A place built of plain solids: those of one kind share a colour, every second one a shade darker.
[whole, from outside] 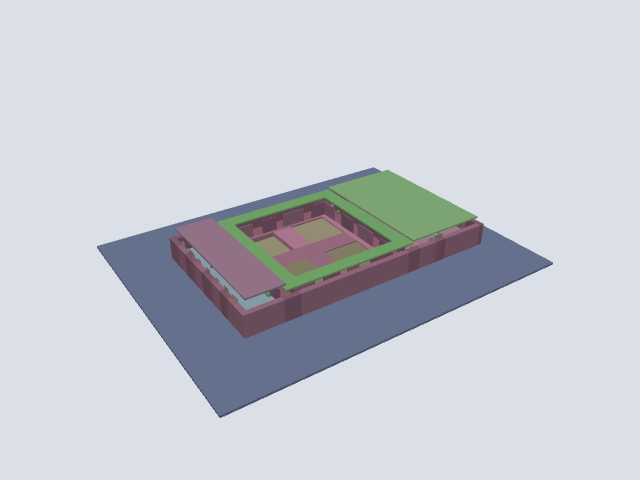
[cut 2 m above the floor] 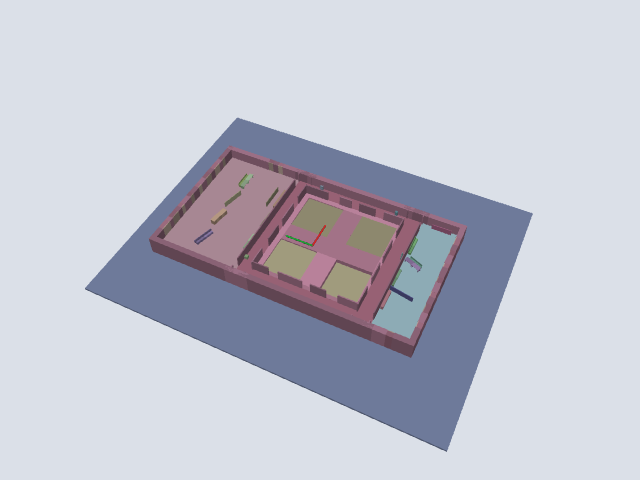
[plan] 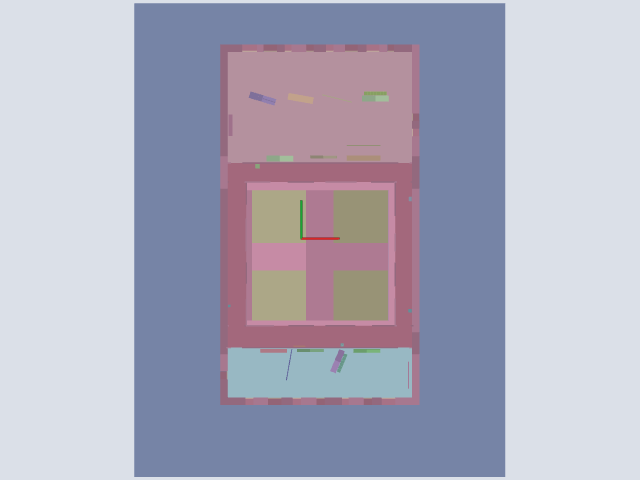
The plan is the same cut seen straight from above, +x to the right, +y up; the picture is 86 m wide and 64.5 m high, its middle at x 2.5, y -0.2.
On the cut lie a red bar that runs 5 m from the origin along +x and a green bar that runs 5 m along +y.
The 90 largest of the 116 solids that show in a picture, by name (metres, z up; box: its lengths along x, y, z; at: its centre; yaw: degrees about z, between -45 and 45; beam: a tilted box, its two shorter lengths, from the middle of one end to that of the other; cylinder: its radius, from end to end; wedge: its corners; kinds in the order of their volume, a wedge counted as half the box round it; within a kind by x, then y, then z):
{
 "ground_under_all_1": {"box": [49.86, 63.67, 0.4], "at": [2.48, -0.2, -1.66]},
 "wall_1": {"box": [1.0, 3.45, 4.11], "at": [-10.4, -20.65, 0.55]},
 "wall_2": {"box": [1.0, 4.06, 4.11], "at": [-10.4, -15.79, 0.55]},
 "wall_3": {"box": [1.0, 4.75, 4.11], "at": [-10.4, -13.19, 0.55]},
 "wall_4": {"box": [1.0, 21.1, 4.11], "at": [-10.4, -2.06, 0.55]},
 "wall_5": {"box": [1.0, 4.35, 4.11], "at": [-10.4, 8.86, 0.55]},
 "wall_6": {"box": [1.0, 16.84, 4.11], "at": [-10.4, 17.66, 0.55]},
 "wall_7": {"box": [2.94, 1.0, 4.11], "at": [-9.43, 25.57, 0.55]},
 "wall_8": {"box": [3.37, 1.0, 4.11], "at": [-9.21, -21.87, 0.55]},
 "wall_9": {"box": [0.2, 3.68, 4.11], "at": [-7.39, -9.97, 0.55]},
 "wall_10": {"box": [0.2, 4.45, 4.11], "at": [-7.39, 0.51, 0.55]},
 "wall_11": {"box": [0.2, 3.15, 4.11], "at": [-7.39, 6.12, 0.55]},
 "wall_12": {"box": [3.5, 0.2, 4.11], "at": [-5.89, 7.59, 0.55]},
 "wall_13": {"box": [3.35, 0.2, 4.11], "at": [-5.82, 7.59, 0.55]},
 "wall_14": {"box": [3.98, 0.2, 4.11], "at": [-5.66, -11.71, 0.55]},
 "wall_15": {"box": [0.88, 1.0, 4.11], "at": [-5.51, 25.57, 0.55]},
 "wall_16": {"box": [1.95, 1.0, 4.11], "at": [-5.45, -21.87, 0.55]},
 "wall_17": {"box": [1.03, 1.0, 4.11], "at": [-2.76, 25.57, 0.55]},
 "wall_18": {"box": [1.51, 1.0, 4.11], "at": [-1.92, -21.87, 0.55]},
 "wall_19": {"box": [2.0, 1.0, 4.11], "at": [-0.34, 25.57, 0.55]},
 "wall_20": {"box": [3.55, 0.2, 4.11], "at": [-0.07, 7.59, 0.55]},
 "wall_21": {"box": [3.55, 0.2, 4.11], "at": [-0.07, 7.59, 0.55]},
 "wall_22": {"box": [3.42, 0.2, 4.11], "at": [-0.01, -11.71, 0.55]},
 "wall_23": {"box": [2.09, 1.0, 4.11], "at": [0.98, -21.87, 0.55]},
 "wall_24": {"box": [1.65, 1.0, 4.11], "at": [2.48, 25.57, 0.55]},
 "wall_25": {"box": [20.98, 0.2, 4.11], "at": [2.54, -14.66, 0.55]},
 "wall_26": {"box": [20.98, 0.2, 4.11], "at": [2.54, 10.14, 0.55]},
 "wall_27": {"box": [2.33, 1.0, 4.11], "at": [4.29, -21.87, 0.55]},
 "wall_28": {"box": [1.57, 1.0, 4.11], "at": [5.09, 25.57, 0.55]},
 "wall_29": {"box": [4.03, 0.2, 4.11], "at": [5.22, -11.71, 0.55]},
 "wall_30": {"box": [4.25, 0.2, 4.11], "at": [5.33, 7.59, 0.55]},
 "wall_31": {"box": [4.25, 0.2, 4.11], "at": [5.33, 7.59, 0.55]},
 "wall_32": {"box": [2.02, 1.0, 4.11], "at": [7.37, -21.87, 0.55]},
 "wall_33": {"box": [1.18, 1.0, 4.11], "at": [8.16, 25.57, 0.55]},
 "wall_34": {"box": [1.33, 1.0, 4.11], "at": [10.14, -21.87, 0.55]},
 "wall_35": {"box": [1.1, 1.0, 4.11], "at": [11.01, 25.57, 0.55]},
 "wall_36": {"box": [3.35, 0.2, 4.11], "at": [11.03, 7.59, 0.55]},
 "wall_37": {"box": [3.23, 0.2, 4.11], "at": [11.09, -11.71, 0.55]},
 "wall_38": {"box": [0.2, 3.8, 4.11], "at": [12.61, -9.91, 0.55]},
 "wall_39": {"box": [0.2, 3.2, 4.11], "at": [12.61, -4.81, 0.55]},
 "wall_40": {"box": [0.2, 4.68, 4.11], "at": [12.61, 5.35, 0.55]},
 "wall_41": {"box": [3.4, 1.0, 4.11], "at": [14.16, 25.57, 0.55]},
 "wall_42": {"box": [3.25, 1.0, 4.11], "at": [14.23, -21.87, 0.55]},
 "wall_43": {"box": [1.0, 8.61, 4.11], "at": [15.36, -18.07, 0.55]},
 "wall_44": {"box": [1.0, 4.75, 4.11], "at": [15.36, -13.19, 0.55]},
 "wall_45": {"box": [1.0, 21.1, 4.11], "at": [15.36, -2.06, 0.55]},
 "wall_46": {"box": [1.0, 4.35, 4.11], "at": [15.36, 8.86, 0.55]},
 "wall_47": {"box": [1.0, 4.5, 4.11], "at": [15.36, 11.49, 0.55]},
 "wall_48": {"box": [1.0, 1.07, 4.11], "at": [15.36, 15.27, 0.55]},
 "wall_49": {"box": [1.0, 9.26, 4.11], "at": [15.36, 21.44, 0.55]},
 "floor_refectory_1": {"box": [24.95, 15.04, 1.51], "at": [2.48, 17.66, -0.76]},
 "floor_corr_1": {"box": [2.6, 19.3, 1.51], "at": [-8.7, -2.06, -0.76]},
 "floor_corr_2": {"box": [24.95, 2.95, 1.51], "at": [2.48, -13.19, -0.76]},
 "floor_corr_3": {"box": [24.95, 2.55, 1.51], "at": [2.48, 8.86, -0.76]},
 "floor_corr_4": {"box": [2.35, 19.3, 1.51], "at": [13.78, -2.06, -0.76]},
 "floor_gang_1": {"box": [0.75, 17.5, 1.51], "at": [-7.02, -2.26, -0.76]},
 "floor_gang_2": {"box": [7.25, 3.7, 1.51], "at": [-3.02, -2.46, -0.76]},
 "floor_gang_3": {"box": [3.7, 17.5, 1.51], "at": [2.46, -2.26, -0.76]},
 "floor_gang_4": {"box": [20.0, 0.7, 1.51], "at": [2.6, -11.36, -0.76]},
 "floor_gang_5": {"box": [20.0, 1.1, 1.51], "at": [2.6, 7.04, -0.76]},
 "floor_gang_6": {"box": [7.35, 3.7, 1.51], "at": [7.98, -2.46, -0.76]},
 "floor_gang_7": {"box": [0.95, 17.5, 1.51], "at": [12.13, -2.26, -0.76]},
 "floor_breakhall_1": {"box": [24.95, 6.81, 1.51], "at": [2.48, -18.07, -0.76]},
 "step_tier_1": {"box": [7.25, 6.7, 0.66], "at": [-3.02, -7.66, -1.18]},
 "step_tier_2": {"box": [7.25, 7.1, 1.26], "at": [-3.02, 2.94, -0.88]},
 "step_tier_3": {"box": [7.35, 6.7, 1.51], "at": [7.98, -7.66, -0.76]},
 "step_tier_4": {"box": [7.35, 7.1, 1.3], "at": [7.98, 2.94, -0.86]},
 "ceil_refectory_1": {"box": [24.95, 15.04, 0.3], "at": [2.48, 17.66, 3.85]},
 "wall_mass_1": {"box": [0.85, 1.1, 4.11], "at": [-10.47, -18.37, 0.55]},
 "wall_mass_2": {"box": [1.1, 0.85, 4.11], "at": [-6.97, -21.95, 0.55]},
 "wall_mass_3": {"box": [2.0, 0.85, 4.11], "at": [-6.96, 25.65, 0.55]},
 "wall_mass_4": {"box": [1.8, 0.85, 4.11], "at": [-4.17, 25.65, 0.55]},
 "wall_mass_5": {"box": [1.8, 0.85, 4.11], "at": [-3.58, -21.95, 0.55]},
 "wall_mass_6": {"box": [1.1, 0.85, 4.11], "at": [-0.61, -21.95, 0.55]},
 "wall_mass_7": {"box": [1.0, 0.85, 4.11], "at": [1.16, 25.65, 0.55]},
 "wall_mass_8": {"box": [1.1, 0.85, 4.11], "at": [2.58, -21.95, 0.55]},
 "wall_mass_9": {"box": [1.0, 0.85, 4.11], "at": [3.81, 25.65, 0.55]},
 "wall_mass_10": {"box": [0.9, 0.85, 4.11], "at": [5.91, -21.95, 0.55]},
 "wall_mass_11": {"box": [1.7, 0.85, 4.11], "at": [6.72, 25.65, 0.55]},
 "wall_mass_12": {"box": [1.1, 0.85, 4.11], "at": [8.93, -21.95, 0.55]},
 "wall_mass_13": {"box": [1.7, 0.85, 4.11], "at": [9.61, 25.65, 0.55]},
 "wall_mass_14": {"box": [1.8, 0.85, 4.11], "at": [11.71, -21.95, 0.55]},
 "wall_mass_15": {"box": [0.9, 0.85, 4.11], "at": [12.01, 25.65, 0.55]},
 "wall_mass_16": {"box": [0.85, 1.0, 4.11], "at": [15.43, 14.24, 0.55]},
 "wall_mass_17": {"box": [0.85, 1.0, 4.11], "at": [15.43, 16.31, 0.55]},
 "ceil_corr_1": {"box": [2.6, 19.3, 0.3], "at": [-8.7, -2.06, 3.4]},
 "ceil_corr_2": {"box": [24.95, 2.95, 0.3], "at": [2.48, -13.19, 3.4]},
 "ceil_corr_3": {"box": [24.95, 2.55, 0.3], "at": [2.48, 8.86, 3.4]},
 "ceil_corr_4": {"box": [2.35, 19.3, 0.3], "at": [13.78, -2.06, 3.4]},
 "ceil_breakhall_1": {"box": [24.95, 6.81, 0.3], "at": [2.48, -18.07, 4.55]}
}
